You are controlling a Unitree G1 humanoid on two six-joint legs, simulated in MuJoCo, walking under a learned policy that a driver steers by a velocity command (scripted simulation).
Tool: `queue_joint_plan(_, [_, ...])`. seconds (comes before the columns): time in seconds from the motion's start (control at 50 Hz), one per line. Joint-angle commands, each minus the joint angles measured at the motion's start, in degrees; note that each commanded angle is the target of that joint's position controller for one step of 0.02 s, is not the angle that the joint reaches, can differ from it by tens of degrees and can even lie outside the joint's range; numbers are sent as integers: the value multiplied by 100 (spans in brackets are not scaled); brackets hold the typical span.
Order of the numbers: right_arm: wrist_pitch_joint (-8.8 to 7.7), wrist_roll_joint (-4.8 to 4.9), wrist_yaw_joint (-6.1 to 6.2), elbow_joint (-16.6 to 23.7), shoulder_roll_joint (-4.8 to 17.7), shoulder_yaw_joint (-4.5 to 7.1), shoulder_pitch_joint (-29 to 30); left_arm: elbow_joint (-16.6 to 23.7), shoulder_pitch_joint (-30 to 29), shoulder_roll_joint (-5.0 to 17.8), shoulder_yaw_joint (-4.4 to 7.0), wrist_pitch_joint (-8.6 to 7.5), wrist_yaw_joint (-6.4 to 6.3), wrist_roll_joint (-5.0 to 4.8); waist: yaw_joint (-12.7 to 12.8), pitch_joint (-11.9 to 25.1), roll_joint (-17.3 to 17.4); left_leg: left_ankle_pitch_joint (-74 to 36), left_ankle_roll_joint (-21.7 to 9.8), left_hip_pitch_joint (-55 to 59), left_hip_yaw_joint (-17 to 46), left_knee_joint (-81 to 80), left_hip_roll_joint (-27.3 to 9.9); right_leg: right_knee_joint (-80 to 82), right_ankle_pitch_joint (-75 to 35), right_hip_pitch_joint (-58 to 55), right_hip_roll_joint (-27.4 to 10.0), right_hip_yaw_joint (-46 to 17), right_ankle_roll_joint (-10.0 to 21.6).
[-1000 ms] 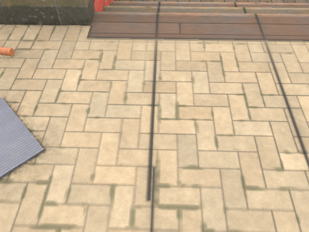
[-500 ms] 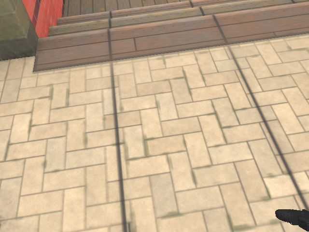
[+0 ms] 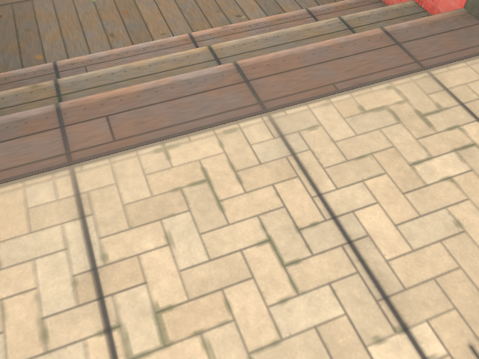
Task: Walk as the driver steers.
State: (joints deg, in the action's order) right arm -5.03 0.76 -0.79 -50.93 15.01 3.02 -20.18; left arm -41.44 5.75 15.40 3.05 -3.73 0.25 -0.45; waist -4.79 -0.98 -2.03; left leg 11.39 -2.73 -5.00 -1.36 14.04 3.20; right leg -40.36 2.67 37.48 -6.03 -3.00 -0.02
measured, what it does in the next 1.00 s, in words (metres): walks ahead, turning left: right foot, then left foot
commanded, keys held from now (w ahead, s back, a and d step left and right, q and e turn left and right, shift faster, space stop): w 0.08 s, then no key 0.14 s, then q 0.38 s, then w+q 0.40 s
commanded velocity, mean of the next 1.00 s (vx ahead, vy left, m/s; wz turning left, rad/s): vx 0.26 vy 0.00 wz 0.31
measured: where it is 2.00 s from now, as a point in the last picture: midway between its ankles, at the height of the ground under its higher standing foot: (124, 274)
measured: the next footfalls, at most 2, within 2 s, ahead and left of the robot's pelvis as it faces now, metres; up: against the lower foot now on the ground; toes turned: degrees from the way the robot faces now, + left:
right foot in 0.16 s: +0.26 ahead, -0.15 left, +0.00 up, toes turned -1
left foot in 0.68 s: +0.25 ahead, +0.09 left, +0.00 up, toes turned +15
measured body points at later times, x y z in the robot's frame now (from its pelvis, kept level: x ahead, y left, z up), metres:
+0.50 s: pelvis +0.19 -0.06 +0.00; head +0.23 -0.06 +0.44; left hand +0.29 +0.22 -0.12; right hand +0.33 -0.32 -0.13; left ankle +0.24 +0.10 -0.70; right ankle +0.22 -0.15 -0.75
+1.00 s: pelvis +0.31 +0.01 +0.00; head +0.33 +0.04 +0.45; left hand +0.41 +0.33 -0.10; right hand +0.47 -0.25 -0.10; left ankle +0.21 +0.08 -0.75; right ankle +0.49 -0.10 -0.71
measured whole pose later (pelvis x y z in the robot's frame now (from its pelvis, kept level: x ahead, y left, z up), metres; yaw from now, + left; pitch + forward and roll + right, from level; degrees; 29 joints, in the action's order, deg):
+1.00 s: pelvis +0.31 +0.01 +0.00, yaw +23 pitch +3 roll -1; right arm -1.8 1.2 1.3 -42.1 15.9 4.3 -20.9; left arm -45.6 1.1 17.3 4.3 -4.8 1.5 -0.5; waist -3.4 -0.1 -1.6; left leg 15.9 -2.7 -7.4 7.6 20.5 2.5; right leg -33.3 5.9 31.1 -1.1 -4.0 -2.2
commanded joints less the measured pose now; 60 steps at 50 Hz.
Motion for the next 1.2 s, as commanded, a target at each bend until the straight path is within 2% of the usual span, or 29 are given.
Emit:
queue_joint_plan(0.02, [-37,56,32,280,1028,214,11,495,-615,242,11,-100,68,-46,-4,-40,618,-1263,-847,-169,740,-471,-1419,621,-558,-428,203,234,-22])
queue_joint_plan(0.1, [93,67,57,152,1120,235,-106,653,-847,407,49,-157,170,-46,82,-141,730,-1875,-685,457,866,33,-1700,1149,26,-557,355,251,221])
queue_joint_plan(0.14, [164,65,106,174,1131,222,49,381,71,676,192,-197,154,70,615,445,724,-3628,-386,487,564,1195,-1369,1605,-345,-1947,656,485,466])
queue_joint_plan(0.16, [143,-5,128,271,967,149,62,205,802,1009,297,-215,115,161,897,1080,541,-3227,-115,-115,338,2244,-1049,1393,-1749,-3311,204,133,712])
queue_joint_plan(0.18, [53,-214,109,417,522,-14,-271,143,1462,1457,367,-158,54,277,914,1956,-612,-433,282,-1970,47,4268,-423,852,-3793,-5442,-1254,-1442,1392])
queue_joint_plan(0.2, [-9,-85,75,241,416,-71,-849,58,1602,1307,324,-64,79,159,847,2786,-1514,2732,460,-2905,538,5578,7,1255,-3879,-6068,-2013,-2885,2141])
queue_joint_plan(0.22, [2,51,61,204,990,87,-531,96,1398,988,237,3,99,79,953,2280,-725,2624,460,-3163,855,5991,-306,1439,-3360,-5402,-1687,-2385,1930])
queue_joint_plan(0.24, [53,132,71,339,957,88,-36,142,963,783,165,11,87,59,846,1509,-482,2334,447,-3413,677,5877,-519,1549,-3184,-4681,-1428,-1620,1681])
queue_joint_plan(0.26, [145,82,112,337,853,85,158,133,595,611,102,-13,103,87,666,1052,-108,1990,483,-3268,587,5510,-723,1786,-2980,-3885,-1172,-1166,1514])
queue_joint_plan(0.28, [268,28,164,328,807,115,166,130,287,470,67,-41,110,110,464,839,-123,1720,506,-2898,611,5103,-890,2015,-2684,-3234,-1016,-846,1391])
queue_joint_plan(0.34, [512,0,259,292,573,116,-125,9,-134,544,99,-121,79,261,123,700,-490,1027,648,-1954,492,4611,-819,2486,-2622,-2117,-851,-137,1420])
queue_joint_plan(0.46, [622,-11,213,742,603,162,685,-204,-52,835,208,74,-189,163,387,547,-336,187,599,-2248,336,3648,-935,2786,-1120,-2448,-1020,300,1415])
queue_joint_plan(0.6, [692,10,15,1183,619,231,1148,-345,118,1083,320,373,-242,5,538,458,-398,724,353,-2122,-95,2481,-704,2143,-1128,-3299,-1313,400,1188])
queue_joint_plan(0.64, [688,30,-28,1110,600,263,884,-381,126,1107,351,411,-240,-104,380,561,-343,202,95,-1389,-338,1585,-490,1789,-46,-3086,-1168,593,867])
queue_joint_plan(0.66, [689,21,14,1011,795,352,603,-453,302,936,319,405,-214,-88,319,607,-99,-44,-119,-753,-174,1199,-423,1332,823,-2677,-923,792,579])
queue_joint_plan(0.68, [678,45,108,909,1320,522,109,-348,175,543,215,361,-152,68,261,702,1063,-615,-566,193,1160,835,-1295,-230,1829,-1579,-351,1374,155])
queue_joint_plan(0.7, [607,35,117,964,1864,620,-231,101,-315,371,150,248,-113,189,127,666,2089,57,-1720,1094,3544,455,-2385,-1698,3624,551,702,1182,-199])
queue_joint_plan(0.72, [444,-56,59,1014,1519,523,-361,133,-647,650,214,112,-47,71,-152,799,1379,768,-1942,1186,3923,72,-2473,-2407,3583,1117,600,163,-124])
queue_joint_plan(0.74, [316,-64,66,1056,1286,450,-121,147,-682,812,271,22,24,-87,21,570,1242,1176,-1656,1050,3505,15,-2260,-2404,2993,1288,379,-58,22])
queue_joint_plan(0.78, [259,48,125,1167,1034,368,318,-23,-617,915,328,-68,17,11,238,250,868,1045,-1229,555,2793,-73,-1894,-1870,2011,1074,181,-41,56])
queue_joint_plan(0.84, [236,-17,228,1262,1035,351,338,-95,-631,710,296,-164,45,73,358,250,776,-82,-1078,177,2169,-201,-1491,-976,982,377,347,69,-82])
queue_joint_plan(0.92, [222,31,266,1259,1187,421,122,-8,-992,455,176,-190,96,21,204,135,854,-214,-977,-237,1815,-150,-1256,389,262,-303,575,86,-239])
queue_joint_plan(1.02, [270,69,228,1217,1199,440,-108,148,-1170,668,188,-275,165,-57,130,27,979,48,-894,-474,2222,110,-1335,1101,234,-1000,671,-2,-214])
queue_joint_plan(1.1, [313,46,236,1336,865,331,106,-134,-55,980,353,-393,130,-13,727,424,1071,-193,-529,-826,2308,1148,-942,1607,364,-2776,556,2,121])
queue_joint_plan(1.12, [291,-24,227,1463,534,210,225,-255,844,1290,449,-408,77,73,1126,1057,514,118,-276,-1505,1820,2637,-564,1620,799,-4071,-331,-855,477])
queue_joint_plan(1.14, [210,86,236,1749,214,112,-219,-410,1445,1831,565,-326,67,154,921,1609,-1357,2089,67,-3378,1054,4486,180,2251,2315,-5567,-1584,-3358,1325])
queue_joint_plan(1.16, [178,195,246,1627,751,213,-382,-405,1301,1431,478,-317,94,57,891,1256,-1282,2228,139,-4165,1149,5499,-213,2590,3457,-5380,-1815,-4131,1492])
queue_joint_plan(1.18, [198,174,229,1595,1064,295,-10,-298,1020,1012,362,-291,73,18,952,644,-812,1728,132,-4352,1114,5800,-466,2599,3277,-4820,-1591,-3288,1280])
queue_joint_plan(1.2, [230,117,222,1585,1040,304,201,-246,755,820,295,-255,57,47,868,348,-512,1288,146,-4178,967,5774,-656,2631,2527,-4276,-1307,-2477,1090])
